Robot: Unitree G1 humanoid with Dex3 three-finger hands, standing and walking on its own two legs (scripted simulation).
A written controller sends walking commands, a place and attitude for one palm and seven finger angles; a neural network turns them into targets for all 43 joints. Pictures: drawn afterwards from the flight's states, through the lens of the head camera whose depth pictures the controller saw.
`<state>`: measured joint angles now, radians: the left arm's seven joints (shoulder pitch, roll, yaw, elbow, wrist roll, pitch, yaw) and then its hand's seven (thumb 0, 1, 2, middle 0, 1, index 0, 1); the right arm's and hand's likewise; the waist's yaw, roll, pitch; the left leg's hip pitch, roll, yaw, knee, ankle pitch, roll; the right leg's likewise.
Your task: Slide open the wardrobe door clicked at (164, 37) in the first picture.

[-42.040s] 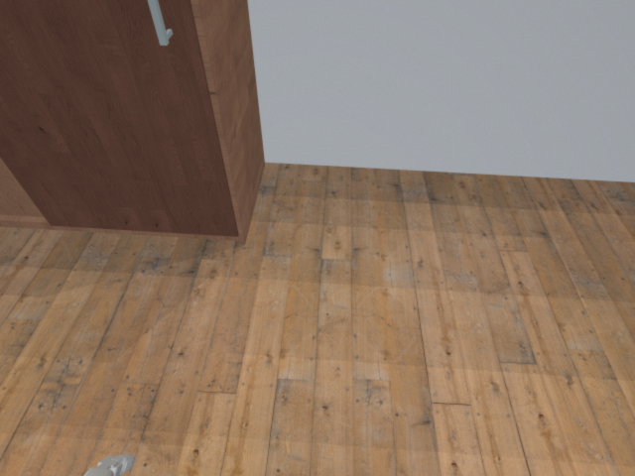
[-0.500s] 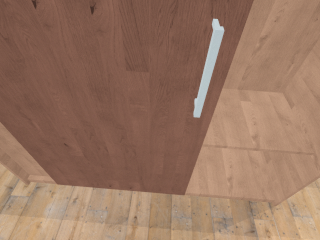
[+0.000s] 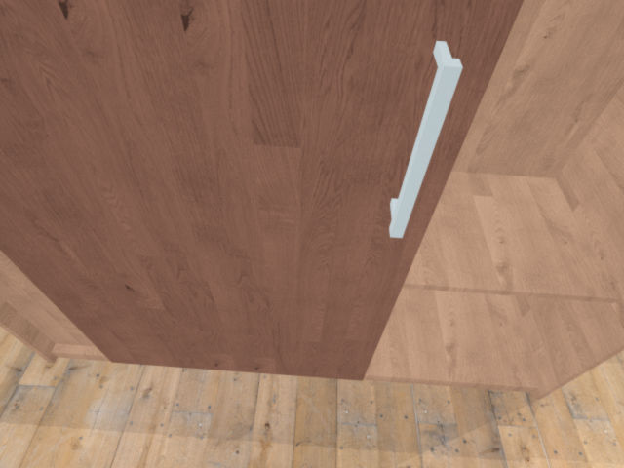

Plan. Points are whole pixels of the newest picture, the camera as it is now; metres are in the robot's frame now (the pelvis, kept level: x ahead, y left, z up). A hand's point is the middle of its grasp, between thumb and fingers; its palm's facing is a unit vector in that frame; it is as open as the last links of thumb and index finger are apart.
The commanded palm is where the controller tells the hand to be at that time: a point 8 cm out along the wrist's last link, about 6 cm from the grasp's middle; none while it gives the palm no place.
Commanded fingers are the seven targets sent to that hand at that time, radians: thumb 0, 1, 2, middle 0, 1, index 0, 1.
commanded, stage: look to check the result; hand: right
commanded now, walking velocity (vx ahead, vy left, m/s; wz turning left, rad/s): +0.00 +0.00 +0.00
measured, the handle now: (415, 154) +0.45 -0.09 +0.18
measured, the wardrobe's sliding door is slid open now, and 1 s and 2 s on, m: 0.56 0.56 0.56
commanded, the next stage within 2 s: stand and wait in 0.18 s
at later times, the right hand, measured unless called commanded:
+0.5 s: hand out of the picture +0.09 -0.22 -0.16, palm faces -0.02 +0.95 -0.32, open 7.4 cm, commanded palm none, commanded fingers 0.00 -0.90 -0.90 0.20 0.30 0.20 0.30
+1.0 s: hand out of the picture +0.08 -0.23 -0.16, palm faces -0.03 +0.95 -0.32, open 7.4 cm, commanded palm none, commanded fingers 0.00 -0.90 -0.90 0.20 0.30 0.20 0.30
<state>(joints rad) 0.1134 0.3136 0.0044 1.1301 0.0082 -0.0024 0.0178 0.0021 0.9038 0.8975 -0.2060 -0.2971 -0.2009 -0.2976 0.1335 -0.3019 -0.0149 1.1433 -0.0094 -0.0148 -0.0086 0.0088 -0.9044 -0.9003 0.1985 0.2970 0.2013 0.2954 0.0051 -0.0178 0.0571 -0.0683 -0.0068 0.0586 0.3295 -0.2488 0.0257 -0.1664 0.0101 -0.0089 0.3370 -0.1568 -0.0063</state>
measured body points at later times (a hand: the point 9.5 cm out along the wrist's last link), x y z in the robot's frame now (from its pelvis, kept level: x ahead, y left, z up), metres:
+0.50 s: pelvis +0.01 +0.01 +0.00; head +0.03 +0.02 +0.45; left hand +0.09 +0.30 -0.14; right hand +0.09 -0.27 -0.13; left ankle -0.04 +0.10 -0.75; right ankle +0.02 -0.12 -0.75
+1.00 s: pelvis +0.01 +0.01 +0.00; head +0.03 +0.02 +0.45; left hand +0.07 +0.30 -0.14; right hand +0.09 -0.28 -0.14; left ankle -0.04 +0.10 -0.75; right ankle +0.02 -0.12 -0.75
